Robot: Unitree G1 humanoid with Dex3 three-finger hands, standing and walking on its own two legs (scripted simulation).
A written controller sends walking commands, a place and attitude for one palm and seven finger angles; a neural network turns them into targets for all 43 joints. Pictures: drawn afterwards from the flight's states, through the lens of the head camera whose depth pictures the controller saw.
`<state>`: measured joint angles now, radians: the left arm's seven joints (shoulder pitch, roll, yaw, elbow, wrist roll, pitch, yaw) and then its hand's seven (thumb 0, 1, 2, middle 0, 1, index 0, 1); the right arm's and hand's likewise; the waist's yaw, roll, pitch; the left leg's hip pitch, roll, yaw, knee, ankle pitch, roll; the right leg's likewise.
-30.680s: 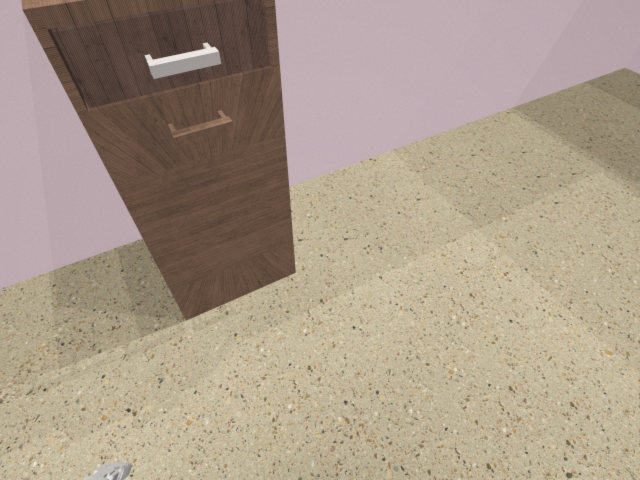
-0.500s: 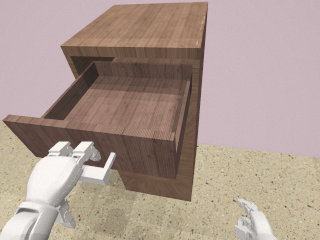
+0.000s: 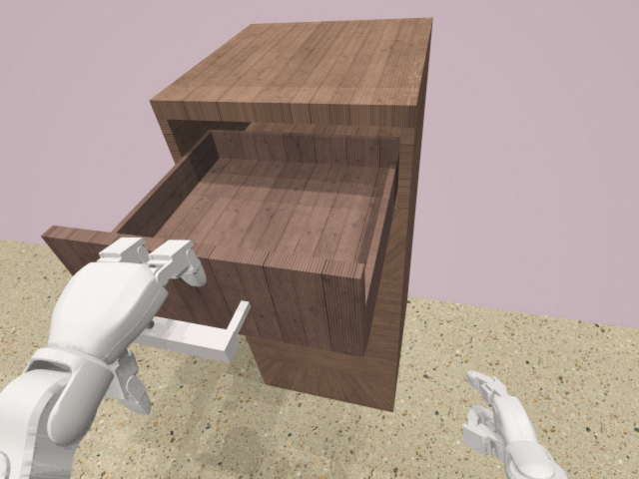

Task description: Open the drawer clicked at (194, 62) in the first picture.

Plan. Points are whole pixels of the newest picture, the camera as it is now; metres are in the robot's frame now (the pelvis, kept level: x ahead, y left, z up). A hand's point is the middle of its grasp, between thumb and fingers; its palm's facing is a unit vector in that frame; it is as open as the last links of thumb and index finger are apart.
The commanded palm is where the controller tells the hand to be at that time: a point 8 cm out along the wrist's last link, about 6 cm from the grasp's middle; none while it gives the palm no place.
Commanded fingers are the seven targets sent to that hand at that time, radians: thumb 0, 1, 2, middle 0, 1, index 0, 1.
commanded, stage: lift the hand off the handle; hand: left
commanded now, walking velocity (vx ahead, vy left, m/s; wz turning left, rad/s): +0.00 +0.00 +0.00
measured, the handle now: (188, 319) +0.23 +0.20 +0.13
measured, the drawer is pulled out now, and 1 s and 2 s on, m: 0.30 0.30 0.30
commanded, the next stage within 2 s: draw the hand back to the body in 0.68 s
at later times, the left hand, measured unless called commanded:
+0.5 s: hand (136, 257) +0.22 +0.20 +0.25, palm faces +0.21 -0.01 -0.98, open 13.8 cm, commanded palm +0.17 +0.22 +0.32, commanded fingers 0.00 -0.50 0.30 -0.30 -1.20 -0.30 -1.20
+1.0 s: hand (119, 265) +0.20 +0.20 +0.26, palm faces +0.20 +0.00 -0.98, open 13.8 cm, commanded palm +0.15 +0.23 +0.33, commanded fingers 0.00 -0.50 0.30 -0.30 -1.20 -0.30 -1.20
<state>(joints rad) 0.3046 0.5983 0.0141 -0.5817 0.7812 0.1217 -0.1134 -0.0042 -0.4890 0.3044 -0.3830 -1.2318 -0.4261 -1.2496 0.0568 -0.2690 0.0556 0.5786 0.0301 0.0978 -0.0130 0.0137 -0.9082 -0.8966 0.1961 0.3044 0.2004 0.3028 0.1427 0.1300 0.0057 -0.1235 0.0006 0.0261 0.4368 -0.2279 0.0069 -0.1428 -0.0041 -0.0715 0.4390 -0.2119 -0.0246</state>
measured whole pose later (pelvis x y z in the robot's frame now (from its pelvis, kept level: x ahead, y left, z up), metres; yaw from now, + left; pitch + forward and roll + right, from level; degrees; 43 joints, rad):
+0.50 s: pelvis -0.01 -0.01 +0.00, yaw +0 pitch -4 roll +1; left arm 0.07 0.73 0.15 -0.60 0.64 0.19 -0.29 0.00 -0.49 0.30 -0.33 -1.20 -0.33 -1.20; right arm 0.05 -0.30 0.07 0.58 0.06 0.12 0.02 0.01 -0.91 -0.90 0.20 0.30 0.20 0.30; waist 0.12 0.15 -0.01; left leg -0.18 0.00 0.03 0.47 -0.22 0.00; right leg -0.21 0.00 -0.07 0.50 -0.22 -0.04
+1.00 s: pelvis -0.02 -0.01 -0.01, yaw +0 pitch -4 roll +1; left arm 0.08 0.79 0.24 -0.63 0.54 0.11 -0.34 0.00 -0.49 0.30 -0.33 -1.20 -0.33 -1.20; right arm 0.08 -0.30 0.06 0.58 0.05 0.05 0.00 0.01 -0.91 -0.90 0.20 0.30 0.20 0.30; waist 0.12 0.14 -0.01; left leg -0.21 0.01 0.01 0.52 -0.24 -0.01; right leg -0.23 0.00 -0.08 0.53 -0.23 -0.04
